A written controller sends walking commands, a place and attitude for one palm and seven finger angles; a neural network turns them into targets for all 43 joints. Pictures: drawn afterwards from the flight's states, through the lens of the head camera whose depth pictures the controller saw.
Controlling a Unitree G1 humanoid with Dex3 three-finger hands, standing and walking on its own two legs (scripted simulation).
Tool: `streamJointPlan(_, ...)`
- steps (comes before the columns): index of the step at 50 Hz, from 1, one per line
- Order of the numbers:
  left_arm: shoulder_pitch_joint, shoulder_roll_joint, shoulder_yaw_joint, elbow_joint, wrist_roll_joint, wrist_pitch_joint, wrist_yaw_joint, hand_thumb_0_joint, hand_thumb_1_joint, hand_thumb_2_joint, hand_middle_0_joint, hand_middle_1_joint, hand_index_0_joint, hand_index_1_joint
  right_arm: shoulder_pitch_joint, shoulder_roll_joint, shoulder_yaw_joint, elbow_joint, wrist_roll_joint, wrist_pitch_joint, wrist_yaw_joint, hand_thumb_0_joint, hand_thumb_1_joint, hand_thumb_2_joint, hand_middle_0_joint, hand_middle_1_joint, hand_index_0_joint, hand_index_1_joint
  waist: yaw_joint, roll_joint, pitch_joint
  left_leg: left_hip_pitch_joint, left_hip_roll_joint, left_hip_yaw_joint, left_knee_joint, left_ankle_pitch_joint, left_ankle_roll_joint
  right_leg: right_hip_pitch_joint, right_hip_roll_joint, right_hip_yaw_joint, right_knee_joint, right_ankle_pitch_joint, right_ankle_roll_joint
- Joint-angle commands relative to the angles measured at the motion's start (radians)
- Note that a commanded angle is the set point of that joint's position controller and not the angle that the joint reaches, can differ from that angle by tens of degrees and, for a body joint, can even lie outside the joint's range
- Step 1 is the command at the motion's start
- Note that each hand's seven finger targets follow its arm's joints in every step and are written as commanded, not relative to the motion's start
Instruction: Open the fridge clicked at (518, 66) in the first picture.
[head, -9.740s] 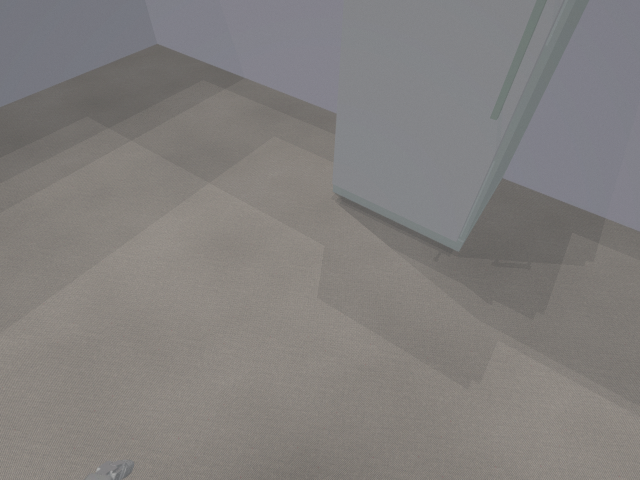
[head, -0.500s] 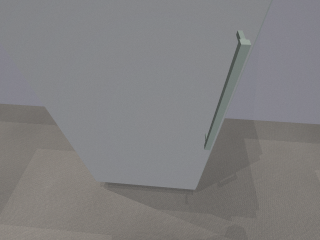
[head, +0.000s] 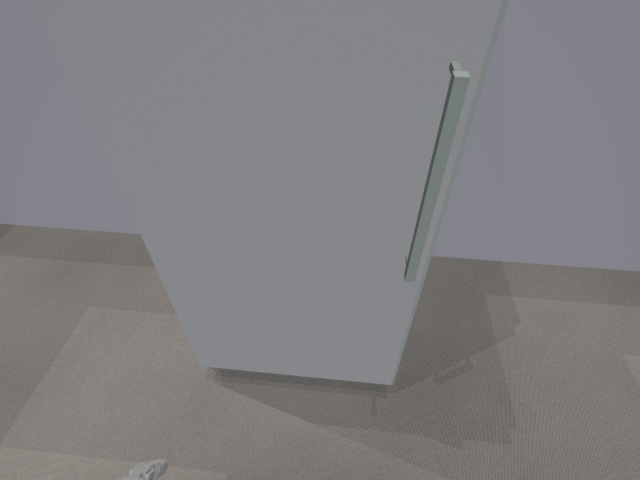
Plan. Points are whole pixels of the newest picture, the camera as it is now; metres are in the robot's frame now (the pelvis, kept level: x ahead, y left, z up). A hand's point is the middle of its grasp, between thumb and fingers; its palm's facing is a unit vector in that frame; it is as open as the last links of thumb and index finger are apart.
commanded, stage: come to a stop and stand still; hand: right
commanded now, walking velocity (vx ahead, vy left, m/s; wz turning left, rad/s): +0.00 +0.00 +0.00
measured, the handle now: (428, 191) +0.53 -0.14 +0.10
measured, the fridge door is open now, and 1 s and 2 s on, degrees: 0 0 0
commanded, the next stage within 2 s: look again from close up in 1.90 s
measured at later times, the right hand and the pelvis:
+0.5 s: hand out of the picture -0.10 -0.29 -0.16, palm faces +0.03 +0.95 -0.31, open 7.4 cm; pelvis -0.08 -0.04 +0.01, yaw -2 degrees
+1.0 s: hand out of the picture -0.17 -0.33 -0.16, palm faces +0.02 +0.96 -0.27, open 7.4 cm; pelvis -0.19 -0.11 +0.01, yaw +0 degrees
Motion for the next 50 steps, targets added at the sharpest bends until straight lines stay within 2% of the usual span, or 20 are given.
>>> streamJointPlan(1,0.022,0.172,0.044,-0.071,0.003,-0.012,0.002,0.0,0.9,0.9,-0.2,-0.3,-0.2,-0.3,0.0,-0.191,-0.046,-0.063,-0.002,-0.013,-0.002,0.0,-0.9,-0.9,0.2,0.3,0.2,0.3,0.009,0.002,0.119,-0.188,0.045,-0.095,-0.223,-0.223,0.077,-0.043,-0.033,0.107,-0.197,-0.255,-0.029)
streamJointPlan(20,0.044,0.266,0.064,0.068,-0.006,0.0,0.013,0.0,0.9,0.9,-0.2,-0.3,-0.2,-0.3,0.145,-0.246,-0.056,0.114,0.0,-0.006,0.015,0.0,-0.9,-0.9,0.2,0.3,0.2,0.3,-0.005,-0.009,0.025,-0.151,0.01,-0.11,-0.224,-0.209,0.109,0.035,-0.007,0.147,-0.276,-0.338,-0.003)
streamJointPlan(24,0.181,0.235,0.088,0.115,-0.006,0.024,0.017,0.0,0.9,0.9,-0.2,-0.3,-0.2,-0.3,-0.032,-0.293,-0.076,0.089,-0.006,0.003,0.007,0.0,-0.9,-0.9,0.2,0.3,0.2,0.3,0.097,0.173,0.016,-0.505,0.135,-0.213,-0.381,-0.342,0.156,0.312,0.079,0.025,0.182,-0.134,0.018)
streamJointPlan(26,0.321,0.241,0.1,0.143,-0.02,0.018,0.015,0.0,0.9,0.9,-0.2,-0.3,-0.2,-0.3,-0.236,-0.293,-0.083,0.041,-0.01,0.0,-0.004,0.0,-0.9,-0.9,0.2,0.3,0.2,0.3,0.188,0.198,0.071,-0.636,0.159,-0.21,-0.276,-0.294,0.127,0.368,-0.012,0.125,0.213,-0.182,-0.012)
streamJointPlan(27,0.329,0.254,0.093,0.13,-0.014,0.004,0.011,0.0,0.9,0.9,-0.2,-0.3,-0.2,-0.3,-0.224,-0.261,-0.072,0.038,-0.007,0.0,-0.004,0.0,-0.9,-0.9,0.2,0.3,0.2,0.3,0.173,0.041,0.14,-0.601,0.079,-0.166,-0.05,-0.281,0.093,0.245,-0.064,0.225,-0.028,-0.317,-0.04)
streamJointPlan(28,0.269,0.312,0.089,0.094,0.003,-0.015,0.013,0.0,0.9,0.9,-0.2,-0.3,-0.2,-0.3,-0.122,-0.21,-0.061,0.048,0.007,0.001,0.001,0.0,-0.9,-0.9,0.2,0.3,0.2,0.3,0.109,-0.282,0.168,-0.463,-0.09,-0.085,0.269,-0.206,0.05,0.011,-0.167,0.485,-0.404,-0.577,-0.049)
streamJointPlan(29,0.118,0.38,0.091,0.056,0.004,-0.016,0.025,0.0,0.9,0.9,-0.2,-0.3,-0.2,-0.3,0.002,-0.224,-0.071,0.078,0.016,0.016,-0.002,0.0,-0.9,-0.9,0.2,0.3,0.2,0.3,0.009,-0.374,0.115,-0.265,-0.11,-0.178,0.453,-0.142,0.05,-0.239,-0.235,0.656,-0.605,-0.774,-0.028)
streamJointPlan(31,-0.132,0.373,0.079,-0.011,0.007,-0.003,0.024,0.0,0.9,0.9,-0.2,-0.3,-0.2,-0.3,0.25,-0.268,-0.103,0.167,0.003,0.037,0.003,0.0,-0.9,-0.9,0.2,0.3,0.2,0.3,-0.132,-0.241,0.039,-0.009,-0.129,-0.07,0.651,-0.076,0.063,-0.415,-0.187,0.491,-0.655,-0.692,-0.002)
streamJointPlan(34,-0.146,0.325,0.069,0.004,0.016,0.001,0.034,0.0,0.9,0.9,-0.2,-0.3,-0.2,-0.3,0.373,-0.223,-0.09,0.199,0.005,0.046,0.012,0.0,-0.9,-0.9,0.2,0.3,0.2,0.3,-0.127,-0.223,0.037,0.116,-0.133,0.03,0.28,-0.177,0.075,-0.258,-0.124,0.303,-0.62,-0.478,0.011)
streamJointPlan(37,-0.016,0.255,0.069,0.06,0.006,0.041,0.04,0.0,0.9,0.9,-0.2,-0.3,-0.2,-0.3,0.437,-0.187,-0.074,0.212,0.014,0.068,0.007,0.0,-0.9,-0.9,0.2,0.3,0.2,0.3,-0.1,-0.089,0.137,0.262,-0.115,0.013,-0.293,-0.148,0.138,-0.221,-0.023,0.182,-0.492,-0.418,0.124)
streamJointPlan(38,0.05,0.174,0.058,0.088,-0.014,0.055,0.046,0.0,0.9,0.9,-0.2,-0.3,-0.2,-0.3,0.343,-0.207,-0.058,0.175,0.001,0.052,-0.002,0.0,-0.9,-0.9,0.2,0.3,0.2,0.3,-0.051,0.191,0.135,0.107,0.073,-0.218,-0.506,-0.232,0.185,-0.161,0.116,0.024,-0.046,-0.318,0.098)
streamJointPlan(39,0.078,0.184,0.078,0.081,-0.011,0.07,0.051,0.0,0.9,0.9,-0.2,-0.3,-0.2,-0.3,0.098,-0.265,-0.052,0.073,-0.009,0.05,-0.012,0.0,-0.9,-0.9,0.2,0.3,0.2,0.3,0.026,0.238,0.166,-0.252,0.265,-0.383,-0.529,-0.263,0.228,-0.111,0.164,0.049,0.418,-0.196,0.066)
streamJointPlan(40,0.085,0.254,0.1,0.072,-0.012,0.075,0.036,0.0,0.9,0.9,-0.2,-0.3,-0.2,-0.3,-0.148,-0.293,-0.073,0.013,0.0,0.018,-0.02,0.0,-0.9,-0.9,0.2,0.3,0.2,0.3,0.109,0.173,0.151,-0.538,0.316,-0.455,-0.586,-0.363,0.274,0.024,0.076,0.182,0.645,-0.093,0.039)
streamJointPlan(41,0.159,0.233,0.094,0.084,-0.011,0.062,0.015,0.0,0.9,0.9,-0.2,-0.3,-0.2,-0.3,-0.26,-0.284,-0.074,-0.01,-0.001,-0.017,-0.024,0.0,-0.9,-0.9,0.2,0.3,0.2,0.3,0.159,0.159,0.133,-0.564,0.267,-0.397,-0.58,-0.406,0.244,0.047,0.045,0.185,0.698,-0.047,0.031)
streamJointPlan(43,0.24,0.11,0.06,0.095,-0.008,0.047,0.0,0.0,0.9,0.9,-0.2,-0.3,-0.2,-0.3,-0.18,-0.164,-0.049,0.023,-0.009,-0.029,-0.026,0.0,-0.9,-0.9,0.2,0.3,0.2,0.3,0.141,0.131,0.094,-0.341,0.164,-0.226,-0.481,-0.227,0.164,0.021,0.032,0.076,0.482,-0.089,0.035)
streamJointPlan(46,0.174,0.033,0.027,0.068,-0.006,0.014,-0.009,0.0,0.9,0.9,-0.2,-0.3,-0.2,-0.3,0.037,-0.183,-0.053,0.098,-0.011,-0.013,-0.008,0.0,-0.9,-0.9,0.2,0.3,0.2,0.3,0.019,0.125,0.093,-0.186,0.167,-0.231,-0.402,-0.315,0.172,0.099,0.018,-0.047,-0.005,-0.255,0.015)
streamJointPlan(47,0.226,0.027,0.024,0.089,-0.003,0.004,-0.005,0.0,0.9,0.9,-0.2,-0.3,-0.2,-0.3,0.048,-0.186,-0.055,0.111,-0.006,-0.003,0.001,0.0,-0.9,-0.9,0.2,0.3,0.2,0.3,0.036,0.142,0.094,-0.252,0.137,-0.211,-0.349,-0.382,0.147,0.218,0.031,-0.086,-0.148,-0.196,0.007)
streamJointPlan(48,0.269,0.048,0.02,0.105,-0.002,-0.008,0.003,0.0,0.9,0.9,-0.2,-0.3,-0.2,-0.3,0.057,-0.148,-0.05,0.11,-0.001,0.005,0.014,0.0,-0.9,-0.9,0.2,0.3,0.2,0.3,0.04,0.059,0.118,-0.28,0.069,-0.145,-0.194,-0.337,0.115,0.277,0.022,-0.061,-0.291,-0.205,-0.003)
streamJointPlan(49,0.312,0.121,0.031,0.117,0.016,-0.018,0.017,0.0,0.9,0.9,-0.2,-0.3,-0.2,-0.3,0.082,-0.078,-0.041,0.093,0.006,0.009,0.027,0.0,-0.9,-0.9,0.2,0.3,0.2,0.3,0.051,-0.191,0.134,-0.434,-0.029,-0.061,0.116,-0.223,0.055,0.31,-0.184,0.299,-0.458,-0.417,-0.064)
streamJointPlan(50,0.295,0.216,0.048,0.104,0.014,-0.019,0.037,0.0,0.9,0.9,-0.2,-0.3,-0.2,-0.3,0.036,-0.06,-0.045,0.041,0.004,0.011,0.038,0.0,-0.9,-0.9,0.2,0.3,0.2,0.3,0.044,-0.248,0.179,-0.541,-0.04,-0.073,0.351,-0.104,0.023,0.175,-0.394,0.581,-0.569,-0.605,-0.146)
